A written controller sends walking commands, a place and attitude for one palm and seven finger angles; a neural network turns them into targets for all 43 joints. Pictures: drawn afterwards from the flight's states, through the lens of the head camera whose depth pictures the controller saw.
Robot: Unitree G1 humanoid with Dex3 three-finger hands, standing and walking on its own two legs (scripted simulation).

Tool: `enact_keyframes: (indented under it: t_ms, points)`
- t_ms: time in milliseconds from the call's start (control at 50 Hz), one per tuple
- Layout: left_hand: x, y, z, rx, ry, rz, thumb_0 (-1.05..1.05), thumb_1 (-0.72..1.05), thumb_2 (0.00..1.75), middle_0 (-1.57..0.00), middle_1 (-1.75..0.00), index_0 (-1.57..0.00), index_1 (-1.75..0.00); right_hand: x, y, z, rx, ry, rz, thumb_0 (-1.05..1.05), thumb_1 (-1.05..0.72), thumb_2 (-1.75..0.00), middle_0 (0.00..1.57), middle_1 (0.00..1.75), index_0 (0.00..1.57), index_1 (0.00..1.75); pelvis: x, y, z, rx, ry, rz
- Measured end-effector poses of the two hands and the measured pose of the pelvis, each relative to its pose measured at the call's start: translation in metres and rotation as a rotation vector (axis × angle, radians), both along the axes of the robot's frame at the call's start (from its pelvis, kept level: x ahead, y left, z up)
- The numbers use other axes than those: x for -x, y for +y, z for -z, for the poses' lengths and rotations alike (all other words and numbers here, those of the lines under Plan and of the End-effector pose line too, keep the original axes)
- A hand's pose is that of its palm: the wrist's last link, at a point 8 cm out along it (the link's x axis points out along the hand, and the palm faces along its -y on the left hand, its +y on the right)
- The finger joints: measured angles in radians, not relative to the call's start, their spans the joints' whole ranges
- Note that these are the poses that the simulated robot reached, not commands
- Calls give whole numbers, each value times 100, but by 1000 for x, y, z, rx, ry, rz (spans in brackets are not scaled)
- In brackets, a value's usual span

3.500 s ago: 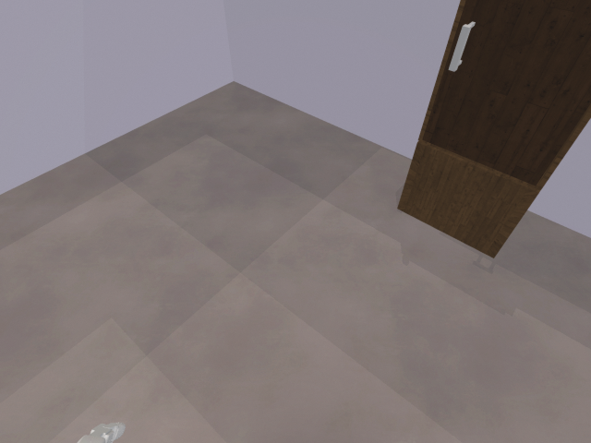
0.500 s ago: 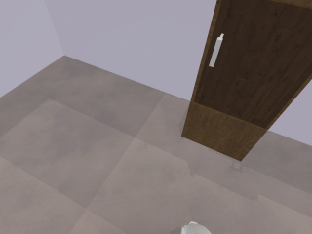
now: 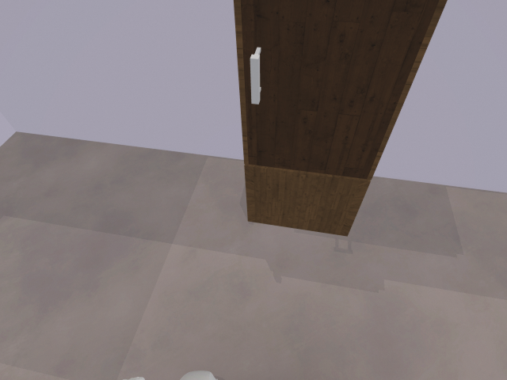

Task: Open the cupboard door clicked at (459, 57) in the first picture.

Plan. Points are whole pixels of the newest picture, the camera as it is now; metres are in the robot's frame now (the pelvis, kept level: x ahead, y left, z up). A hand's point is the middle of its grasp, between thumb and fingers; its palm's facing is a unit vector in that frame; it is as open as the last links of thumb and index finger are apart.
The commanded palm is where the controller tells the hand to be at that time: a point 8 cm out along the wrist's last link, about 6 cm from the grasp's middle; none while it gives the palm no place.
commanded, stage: turn to face it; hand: left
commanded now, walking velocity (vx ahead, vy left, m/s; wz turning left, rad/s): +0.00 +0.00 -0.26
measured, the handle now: (256, 76) +0.83 +0.05 +0.03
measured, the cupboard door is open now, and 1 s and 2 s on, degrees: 0 0 0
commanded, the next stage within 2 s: take the last steps up to it in 0.16 s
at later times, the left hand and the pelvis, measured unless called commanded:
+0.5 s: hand out of the picture +0.09 +0.21 -0.16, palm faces -0.19 -0.96 -0.20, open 7.4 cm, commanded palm none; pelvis +0.01 +0.02 +0.01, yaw -10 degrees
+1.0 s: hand out of the picture +0.08 +0.13 -0.18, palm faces -0.09 -0.98 -0.17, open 7.3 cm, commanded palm none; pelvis +0.15 -0.04 -0.01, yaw -10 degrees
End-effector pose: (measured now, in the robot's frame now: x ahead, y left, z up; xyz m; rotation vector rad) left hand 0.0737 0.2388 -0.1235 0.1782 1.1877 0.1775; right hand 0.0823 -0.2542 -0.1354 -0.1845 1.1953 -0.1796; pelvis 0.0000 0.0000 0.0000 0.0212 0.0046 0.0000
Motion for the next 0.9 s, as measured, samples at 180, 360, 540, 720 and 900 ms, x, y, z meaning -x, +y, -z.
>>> enact_keyframes:
  t_ms: [180,360,540,720,900]
  points:
    - [7,34,26,49,60,25,0,91,90,-20,-30,-20,-30,24,33,-14,56,-24,42,0,-91,-90,20,30,20,30,4,31,6,29,-2,62]
    - [10,49,16,26,143,90,0,91,90,-20,-30,-19,-30,76,60,-15,10,87,124,0,-91,-90,20,30,20,30,0,38,-7,43,9,129]
    - [-41,-1,8,16,121,232,1,91,90,-20,-30,-19,-30,146,43,5,-61,216,274,0,-91,-90,20,30,20,30,-13,9,-3,27,15,184]
    - [-64,-48,0,-5,3,166,-1,94,90,-20,-30,-20,-30,129,0,15,-100,295,259,1,-91,-90,20,30,20,30,-46,-31,-2,11,-14,166]
    - [-21,-53,11,13,266,115,-1,93,90,-20,-30,-20,-30,-18,-25,10,-84,71,188,0,-91,-90,20,30,20,30,-100,-41,-1,20,-12,171]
